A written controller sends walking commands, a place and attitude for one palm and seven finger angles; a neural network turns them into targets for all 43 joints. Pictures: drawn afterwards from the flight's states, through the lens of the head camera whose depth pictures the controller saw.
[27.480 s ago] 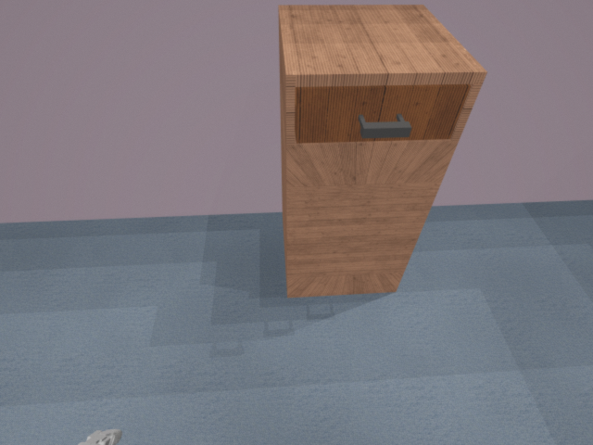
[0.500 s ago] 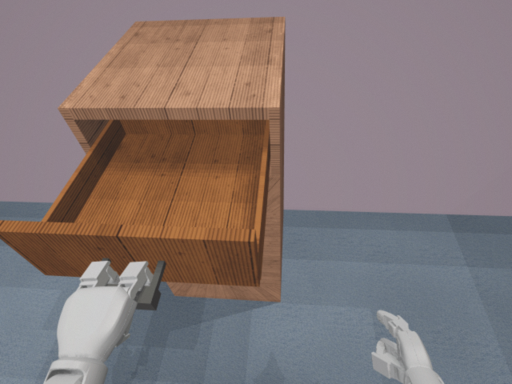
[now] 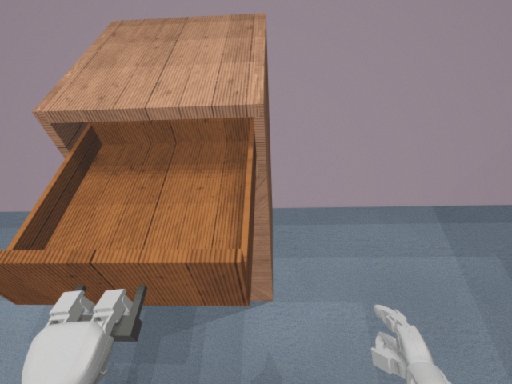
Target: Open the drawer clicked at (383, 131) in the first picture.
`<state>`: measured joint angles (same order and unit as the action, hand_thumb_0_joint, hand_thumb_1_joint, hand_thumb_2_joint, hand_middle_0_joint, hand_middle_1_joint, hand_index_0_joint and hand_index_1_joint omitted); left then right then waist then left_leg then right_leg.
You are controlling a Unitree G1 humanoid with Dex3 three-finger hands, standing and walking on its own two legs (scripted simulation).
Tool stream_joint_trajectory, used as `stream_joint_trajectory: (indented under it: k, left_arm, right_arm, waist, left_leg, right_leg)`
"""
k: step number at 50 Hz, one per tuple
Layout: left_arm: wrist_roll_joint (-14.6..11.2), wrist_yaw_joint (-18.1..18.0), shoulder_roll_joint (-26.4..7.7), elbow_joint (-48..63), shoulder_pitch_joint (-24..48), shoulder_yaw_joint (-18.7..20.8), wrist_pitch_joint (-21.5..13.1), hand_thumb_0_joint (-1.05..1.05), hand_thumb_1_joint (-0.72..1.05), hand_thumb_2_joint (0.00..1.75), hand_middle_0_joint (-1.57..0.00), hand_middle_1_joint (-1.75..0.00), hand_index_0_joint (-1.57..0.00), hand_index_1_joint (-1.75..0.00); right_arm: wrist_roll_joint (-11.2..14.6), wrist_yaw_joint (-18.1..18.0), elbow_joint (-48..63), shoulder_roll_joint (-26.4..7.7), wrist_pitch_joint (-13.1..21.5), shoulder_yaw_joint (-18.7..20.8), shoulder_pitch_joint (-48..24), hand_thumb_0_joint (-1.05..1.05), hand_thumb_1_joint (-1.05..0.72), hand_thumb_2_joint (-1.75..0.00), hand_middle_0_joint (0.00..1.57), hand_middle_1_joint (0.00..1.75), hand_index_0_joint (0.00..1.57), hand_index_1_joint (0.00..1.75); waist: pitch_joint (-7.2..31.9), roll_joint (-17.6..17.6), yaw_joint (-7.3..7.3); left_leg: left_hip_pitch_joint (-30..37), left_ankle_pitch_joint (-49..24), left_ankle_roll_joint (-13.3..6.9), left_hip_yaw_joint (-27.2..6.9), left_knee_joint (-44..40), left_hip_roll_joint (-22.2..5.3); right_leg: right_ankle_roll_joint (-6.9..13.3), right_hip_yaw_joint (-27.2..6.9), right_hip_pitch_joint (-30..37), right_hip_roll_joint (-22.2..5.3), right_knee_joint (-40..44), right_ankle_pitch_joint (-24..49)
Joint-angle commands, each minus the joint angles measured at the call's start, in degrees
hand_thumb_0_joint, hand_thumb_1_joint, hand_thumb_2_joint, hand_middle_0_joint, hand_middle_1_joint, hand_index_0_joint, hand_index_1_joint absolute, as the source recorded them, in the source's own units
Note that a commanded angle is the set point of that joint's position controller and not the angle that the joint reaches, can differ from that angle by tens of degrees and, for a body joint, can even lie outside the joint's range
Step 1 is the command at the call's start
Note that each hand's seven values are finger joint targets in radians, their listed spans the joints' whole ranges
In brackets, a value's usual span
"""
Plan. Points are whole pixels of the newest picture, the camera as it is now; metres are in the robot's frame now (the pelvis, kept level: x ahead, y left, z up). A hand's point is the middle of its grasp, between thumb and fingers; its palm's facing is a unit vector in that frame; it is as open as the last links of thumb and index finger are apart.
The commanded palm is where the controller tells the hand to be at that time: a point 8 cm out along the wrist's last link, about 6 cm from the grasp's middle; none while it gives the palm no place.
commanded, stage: open the thumb to release the handle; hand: left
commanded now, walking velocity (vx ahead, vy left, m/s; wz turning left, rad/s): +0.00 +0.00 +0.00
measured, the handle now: (103, 310) +0.20 +0.24 +0.06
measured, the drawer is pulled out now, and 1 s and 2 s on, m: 0.30 0.28 0.27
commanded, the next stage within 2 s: lift the hand off the handle in 0.52 s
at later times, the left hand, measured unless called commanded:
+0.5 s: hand (100, 352) +0.15 +0.23 +0.05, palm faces +0.04 -0.09 -1.00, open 11.8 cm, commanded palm +0.13 +0.24 +0.09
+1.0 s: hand (107, 335) +0.17 +0.23 +0.04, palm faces +0.07 -0.11 -0.99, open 13.8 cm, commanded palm +0.15 +0.24 +0.11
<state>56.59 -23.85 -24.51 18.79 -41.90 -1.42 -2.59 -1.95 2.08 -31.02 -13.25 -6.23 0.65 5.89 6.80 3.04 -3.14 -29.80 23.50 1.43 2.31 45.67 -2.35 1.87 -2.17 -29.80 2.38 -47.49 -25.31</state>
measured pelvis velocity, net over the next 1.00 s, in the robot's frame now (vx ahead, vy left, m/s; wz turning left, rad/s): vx -0.02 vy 0.00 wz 0.05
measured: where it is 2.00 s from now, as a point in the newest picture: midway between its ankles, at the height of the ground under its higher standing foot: outside the picture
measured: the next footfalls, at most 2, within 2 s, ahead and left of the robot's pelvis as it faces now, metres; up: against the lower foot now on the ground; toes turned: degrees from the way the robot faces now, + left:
none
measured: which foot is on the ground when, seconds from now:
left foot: down 0.00-1.00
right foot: down 0.00-1.00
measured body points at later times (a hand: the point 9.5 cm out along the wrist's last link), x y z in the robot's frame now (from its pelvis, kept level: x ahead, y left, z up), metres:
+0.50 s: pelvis -0.01 -0.01 +0.00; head +0.00 -0.04 +0.45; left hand +0.15 +0.23 +0.10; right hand +0.22 -0.20 -0.09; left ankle -0.01 +0.14 -0.70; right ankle -0.02 -0.10 -0.70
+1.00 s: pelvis -0.02 +0.00 +0.01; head +0.00 -0.03 +0.46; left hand +0.17 +0.23 +0.10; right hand +0.21 -0.20 -0.10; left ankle -0.01 +0.14 -0.70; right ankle -0.02 -0.10 -0.70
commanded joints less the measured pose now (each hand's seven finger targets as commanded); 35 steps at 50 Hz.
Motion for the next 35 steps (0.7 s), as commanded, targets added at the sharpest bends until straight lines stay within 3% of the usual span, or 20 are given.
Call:
stream_joint_trajectory:
  k: [1,2,4,7,8,10,15,21,23,25,30,31,32,35]
  left_arm:
    - [0.38,-4.47,-8.83,10.13,9.16,11.18,3.35,0.00,0.90,0.90,-0.40,-1.35,-0.40,-1.35]
    - [0.44,-5.14,-9.77,11.13,8.77,13.69,2.64,0.00,0.83,0.87,-0.40,-1.34,-0.40,-1.34]
    - [0.92,-5.46,-8.60,6.04,2.03,13.28,2.58,0.00,0.69,0.81,-0.38,-1.33,-0.38,-1.33]
    - [0.26,-4.94,-8.03,8.17,6.48,11.58,3.35,0.00,0.48,0.72,-0.37,-1.30,-0.37,-1.30]
    - [0.38,-4.92,-8.56,7.27,5.71,12.35,3.64,0.00,0.41,0.69,-0.36,-1.30,-0.36,-1.30]
    - [0.50,-4.13,-7.77,6.69,6.85,10.37,4.47,0.00,0.27,0.63,-0.35,-1.28,-0.35,-1.28]
    - [0.80,-1.83,-9.36,4.00,9.66,10.79,5.65,0.00,-0.08,0.48,-0.33,-1.24,-0.33,-1.24]
    - [-0.02,0.82,-10.70,1.68,13.23,11.59,5.30,0.00,-0.50,0.30,-0.30,-1.20,-0.30,-1.20]
    - [-0.16,1.20,-10.58,1.57,12.22,11.63,4.55,0.00,-0.50,0.30,-0.30,-1.20,-0.30,-1.20]
    - [-0.07,1.40,-10.47,0.83,13.63,11.54,3.81,0.00,-0.50,0.30,-0.30,-1.20,-0.30,-1.20]
    - [-0.01,1.43,-10.57,0.30,14.28,11.94,2.17,0.00,-0.50,0.30,-0.30,-1.20,-0.30,-1.20]
    - [-0.02,1.64,-6.01,0.22,13.80,7.19,2.45,0.00,-0.50,0.30,-0.30,-1.20,-0.30,-1.20]
    - [-0.08,1.67,-6.33,0.18,15.36,6.99,2.18,0.00,-0.50,0.30,-0.30,-1.20,-0.30,-1.20]
    - [0.62,1.00,-8.34,-0.79,16.56,8.82,2.05,0.00,-0.50,0.30,-0.30,-1.20,-0.30,-1.20]
  right_arm:
    - [-0.62,-0.71,7.83,-6.11,2.25,1.72,-7.46,0.00,-0.90,-0.90,0.20,0.30,0.20,0.30]
    - [-0.89,-1.29,9.10,-5.58,2.97,2.60,-7.23,0.00,-0.90,-0.90,0.20,0.30,0.20,0.30]
    - [-0.60,-1.31,8.68,-5.08,3.53,2.47,-6.67,0.00,-0.90,-0.90,0.20,0.30,0.20,0.30]
    - [-0.42,-1.43,8.71,-5.20,3.26,2.54,-6.44,0.00,-0.90,-0.90,0.20,0.30,0.20,0.30]
    - [-0.25,-1.73,8.56,-5.04,3.23,2.72,-6.46,0.00,-0.90,-0.90,0.20,0.30,0.20,0.30]
    - [-0.14,-1.95,8.52,-4.96,3.22,2.27,-6.99,0.00,-0.90,-0.90,0.20,0.30,0.20,0.30]
    - [0.40,-3.40,7.96,-4.56,3.17,1.32,-8.07,0.00,-0.90,-0.90,0.20,0.30,0.20,0.30]
    - [0.67,-4.66,6.97,-4.39,3.73,0.80,-8.60,0.00,-0.90,-0.90,0.20,0.30,0.20,0.30]
    - [0.72,-4.77,6.80,-4.16,3.97,0.77,-8.41,0.00,-0.90,-0.90,0.20,0.30,0.20,0.30]
    - [0.58,-4.77,6.45,-4.15,4.06,0.86,-8.24,0.00,-0.90,-0.90,0.20,0.30,0.20,0.30]
    - [0.41,-4.83,6.12,-4.21,4.53,1.09,-8.43,0.00,-0.90,-0.90,0.20,0.30,0.20,0.30]
    - [0.13,-4.26,6.49,-4.24,4.67,1.16,-8.20,0.00,-0.90,-0.90,0.20,0.30,0.20,0.30]
    - [0.35,-4.07,6.35,-4.30,4.83,1.28,-7.80,0.00,-0.90,-0.90,0.20,0.30,0.20,0.30]
    - [0.13,-4.32,6.09,-4.42,4.94,1.51,-7.91,0.00,-0.90,-0.90,0.20,0.30,0.20,0.30]
  waist:
    - [5.03,-3.34,0.91]
    - [7.01,-1.12,-1.67]
    - [6.70,-1.47,-2.30]
    - [9.25,-1.93,-1.70]
    - [9.52,-2.52,-2.28]
    - [8.31,-3.62,-1.96]
    - [5.34,-5.40,-2.40]
    - [3.66,-4.18,-2.71]
    - [3.68,-2.65,-3.14]
    - [3.15,-4.29,-2.85]
    - [3.25,-3.08,-3.18]
    - [3.25,-2.83,-2.40]
    - [2.31,-4.02,-1.77]
    - [3.40,-4.71,-2.47]
  left_leg:
    - [5.04,-15.87,-2.19,-1.98,-2.07,4.06]
    - [6.18,-14.18,-2.30,-1.72,-2.44,3.95]
    - [6.14,-14.45,-2.28,-1.53,-1.93,3.99]
    - [7.27,-15.08,-2.16,-1.59,-2.13,3.96]
    - [6.84,-15.22,-2.27,-1.43,-2.19,3.90]
    - [6.31,-14.64,-2.38,-1.35,-2.38,4.15]
    - [5.47,-11.30,-2.73,-0.98,-3.99,4.45]
    - [7.05,-10.13,-2.71,-0.87,-5.62,4.56]
    - [7.43,-10.15,-2.72,-0.79,-5.91,4.63]
    - [7.29,-10.27,-2.72,-0.93,-6.07,4.72]
    - [7.42,-10.52,-2.63,-0.95,-6.51,4.91]
    - [8.07,-10.84,-2.49,-1.12,-6.48,4.90]
    - [7.65,-10.11,-2.59,-1.07,-6.42,4.68]
    - [6.96,-9.37,-2.62,-1.03,-6.54,4.86]
  right_leg:
    - [0.24,-1.32,-0.67,-0.60,6.51,23.59]
    - [0.22,-1.21,0.50,-0.70,7.07,21.11]
    - [0.53,-0.92,-0.22,-0.50,6.74,20.68]
    - [0.34,-0.60,0.88,-0.85,6.51,21.10]
    - [0.24,0.01,1.82,-0.69,6.48,21.58]
    - [0.00,-0.32,1.95,-1.00,7.12,22.21]
    - [-0.58,-0.69,3.66,-1.32,9.90,19.21]
    - [-0.85,-1.56,5.17,-1.77,13.17,16.37]
    - [-0.74,-1.41,5.42,-1.66,13.29,15.56]
    - [-0.85,-1.44,5.30,-1.65,13.69,15.64]
    - [-0.74,-1.72,5.97,-1.86,14.17,16.25]
    - [-0.67,-1.23,5.11,-1.80,14.19,16.28]
    - [-0.85,-0.91,4.02,-1.76,14.23,14.65]
    - [-0.87,-0.92,4.71,-1.87,14.24,13.68]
